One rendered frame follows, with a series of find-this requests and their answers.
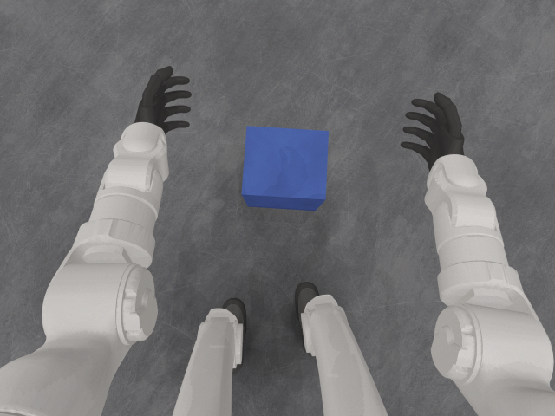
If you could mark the left robot forearm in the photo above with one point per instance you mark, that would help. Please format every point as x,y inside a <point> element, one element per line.
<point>120,228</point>

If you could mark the left robot upper arm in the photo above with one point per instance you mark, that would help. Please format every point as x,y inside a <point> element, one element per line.
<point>93,314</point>

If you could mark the robot right thigh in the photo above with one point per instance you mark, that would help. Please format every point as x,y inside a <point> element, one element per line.
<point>347,386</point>

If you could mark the right robot hand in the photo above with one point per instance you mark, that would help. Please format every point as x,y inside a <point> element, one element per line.
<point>446,137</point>

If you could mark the right robot upper arm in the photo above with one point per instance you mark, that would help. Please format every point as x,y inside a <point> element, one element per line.
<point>500,359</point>

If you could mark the right robot forearm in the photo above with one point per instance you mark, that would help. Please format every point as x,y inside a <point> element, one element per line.
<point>474,267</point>

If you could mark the left robot foot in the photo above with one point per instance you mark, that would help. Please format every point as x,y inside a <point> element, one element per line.
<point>237,307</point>

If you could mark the left robot hand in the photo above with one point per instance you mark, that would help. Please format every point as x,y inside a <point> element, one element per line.
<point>151,108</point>

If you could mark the carton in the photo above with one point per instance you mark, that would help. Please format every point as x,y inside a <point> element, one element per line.
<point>285,168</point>

